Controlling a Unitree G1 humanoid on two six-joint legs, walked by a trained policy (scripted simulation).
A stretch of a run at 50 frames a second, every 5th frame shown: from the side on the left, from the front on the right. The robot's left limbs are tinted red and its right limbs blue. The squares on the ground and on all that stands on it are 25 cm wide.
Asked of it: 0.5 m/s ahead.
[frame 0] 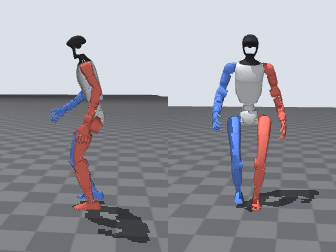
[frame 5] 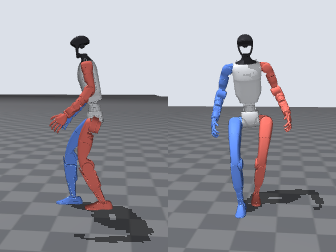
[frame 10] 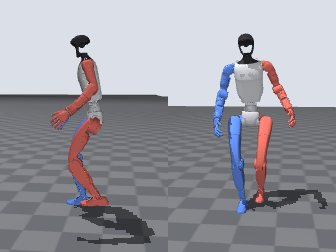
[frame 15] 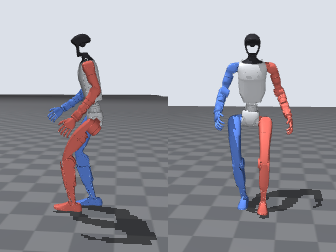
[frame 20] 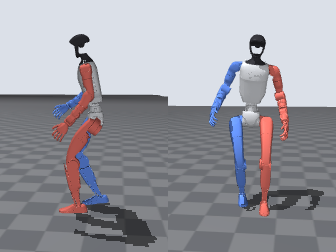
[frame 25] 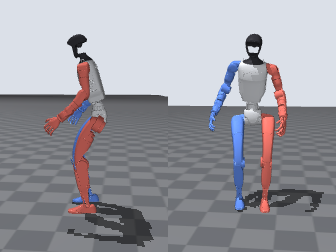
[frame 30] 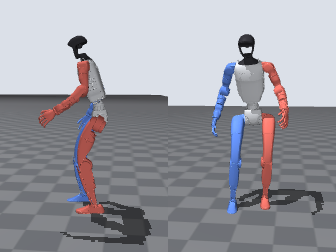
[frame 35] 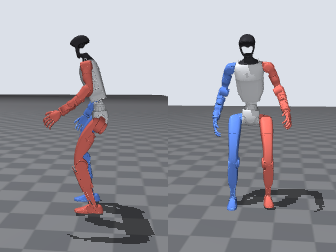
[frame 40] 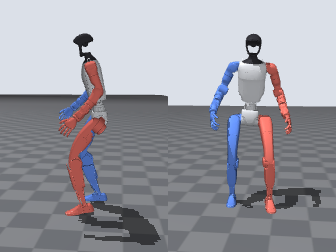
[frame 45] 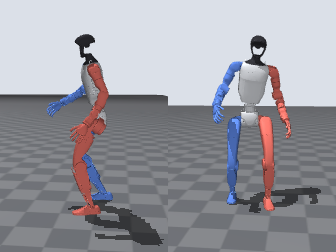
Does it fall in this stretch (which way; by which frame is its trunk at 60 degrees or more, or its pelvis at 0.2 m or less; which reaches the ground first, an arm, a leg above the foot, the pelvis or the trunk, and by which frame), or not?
no
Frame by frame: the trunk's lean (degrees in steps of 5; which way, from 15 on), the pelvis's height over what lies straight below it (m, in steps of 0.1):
0: 20 forward, 0.8
5: 15 forward, 0.7
10: 15 forward, 0.7
15: 10, 0.7
20: 15 forward, 0.7
25: 20 forward, 0.8
30: 20 forward, 0.8
35: 20 forward, 0.8
40: 15 forward, 0.8
45: 15 forward and to its left, 0.7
